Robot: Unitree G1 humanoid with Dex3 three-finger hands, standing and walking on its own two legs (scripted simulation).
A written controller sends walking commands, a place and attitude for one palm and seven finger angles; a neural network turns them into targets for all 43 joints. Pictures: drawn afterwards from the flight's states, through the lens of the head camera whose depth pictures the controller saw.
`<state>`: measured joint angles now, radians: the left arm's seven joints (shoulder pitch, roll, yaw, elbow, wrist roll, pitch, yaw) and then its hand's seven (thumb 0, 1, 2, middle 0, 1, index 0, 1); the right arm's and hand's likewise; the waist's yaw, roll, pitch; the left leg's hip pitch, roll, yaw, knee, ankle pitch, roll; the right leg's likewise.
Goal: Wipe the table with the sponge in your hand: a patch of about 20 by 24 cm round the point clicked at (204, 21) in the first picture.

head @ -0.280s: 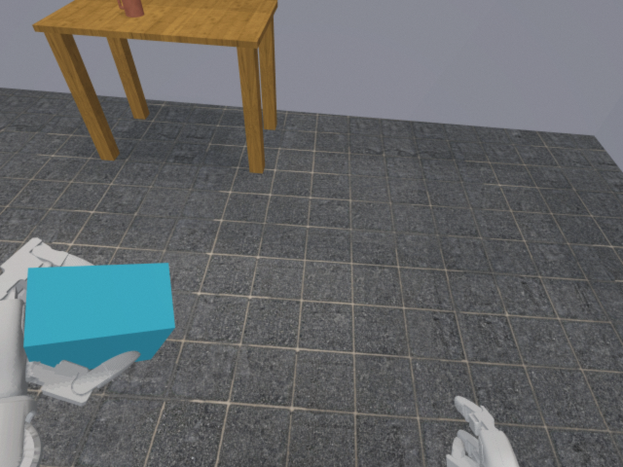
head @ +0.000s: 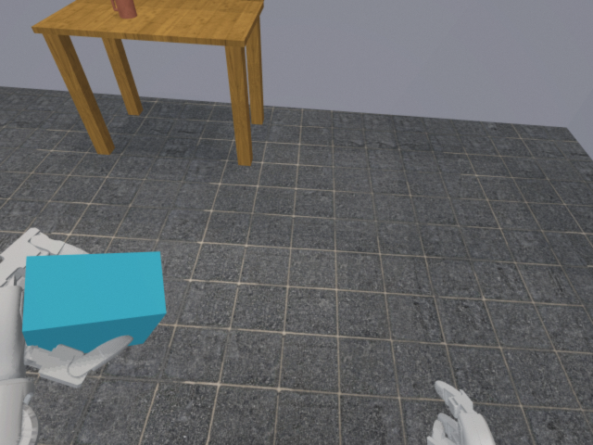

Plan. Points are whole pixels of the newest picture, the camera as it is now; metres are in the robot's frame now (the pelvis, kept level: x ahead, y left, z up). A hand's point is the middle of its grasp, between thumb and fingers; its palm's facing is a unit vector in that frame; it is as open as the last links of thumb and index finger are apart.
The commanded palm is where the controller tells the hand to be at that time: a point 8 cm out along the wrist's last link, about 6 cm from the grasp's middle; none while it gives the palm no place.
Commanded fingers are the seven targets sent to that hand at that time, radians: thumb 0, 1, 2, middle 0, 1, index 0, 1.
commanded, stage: look at it before walking up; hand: left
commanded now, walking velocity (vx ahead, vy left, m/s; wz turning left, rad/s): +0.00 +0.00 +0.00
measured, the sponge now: (113, 305) +0.22 +0.21 +0.14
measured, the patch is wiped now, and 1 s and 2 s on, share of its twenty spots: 0.00 0.00 0.00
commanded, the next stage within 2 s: walk to a spot facing it in 0.12 s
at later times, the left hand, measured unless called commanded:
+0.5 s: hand (51, 312) +0.21 +0.26 +0.15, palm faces +0.46 -0.80 -0.38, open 10.7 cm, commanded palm +0.14 +0.30 +0.18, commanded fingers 0.00 0.10 1.30 -1.20 -1.60 -1.20 -1.60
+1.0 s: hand (11, 316) +0.19 +0.29 +0.16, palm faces +0.68 -0.58 -0.45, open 10.6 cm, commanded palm +0.13 +0.31 +0.18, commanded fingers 0.00 0.10 1.30 -1.20 -1.60 -1.20 -1.60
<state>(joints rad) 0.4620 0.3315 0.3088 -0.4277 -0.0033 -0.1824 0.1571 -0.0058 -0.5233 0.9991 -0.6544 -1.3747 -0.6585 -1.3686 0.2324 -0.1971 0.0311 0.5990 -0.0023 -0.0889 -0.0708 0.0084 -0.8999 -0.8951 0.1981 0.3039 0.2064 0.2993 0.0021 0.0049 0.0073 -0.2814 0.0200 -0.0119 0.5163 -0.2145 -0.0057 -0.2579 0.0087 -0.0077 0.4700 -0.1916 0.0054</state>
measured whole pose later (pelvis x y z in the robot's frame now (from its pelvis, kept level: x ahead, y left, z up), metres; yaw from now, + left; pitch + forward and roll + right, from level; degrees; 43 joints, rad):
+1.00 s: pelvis +0.09 -0.01 +0.00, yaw +23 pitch +0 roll +4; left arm 0.50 0.36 0.35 -0.51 0.00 -0.20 0.16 -0.01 -0.52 1.00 -0.66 -1.38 -0.66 -1.37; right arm 0.22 -0.24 -0.03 0.60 -0.01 -0.06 -0.07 0.01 -0.90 -0.90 0.20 0.30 0.20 0.30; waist 0.02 -0.06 0.07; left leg -0.47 0.06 0.16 0.78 -0.37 0.00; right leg -0.12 -0.15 -0.23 0.53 -0.40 0.00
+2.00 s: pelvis +0.34 +0.03 +0.00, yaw +36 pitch -1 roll +0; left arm 0.49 0.36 0.35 -0.53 -0.01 -0.22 0.15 -0.01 -0.52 1.01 -0.66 -1.38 -0.66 -1.37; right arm 0.23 -0.11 0.03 0.60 0.00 -0.11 -0.04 0.01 -0.90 -0.90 0.20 0.30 0.21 0.30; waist 0.00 0.02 0.04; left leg -0.25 0.11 0.13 0.52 -0.25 -0.01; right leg -0.44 -0.12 -0.14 0.84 -0.38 0.05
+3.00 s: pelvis +0.60 +0.12 +0.00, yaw +47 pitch -1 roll +1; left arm 0.43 0.31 0.32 -0.46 -0.01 -0.20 0.15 -0.01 -0.53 1.01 -0.66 -1.38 -0.67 -1.37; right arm 0.18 -0.24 -0.01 0.68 0.00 -0.05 -0.06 0.01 -0.90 -0.89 0.20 0.30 0.21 0.30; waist 0.01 0.04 0.07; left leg -0.54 0.08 0.06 1.20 -0.38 -0.02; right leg -0.23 -0.10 -0.22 0.57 -0.32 -0.02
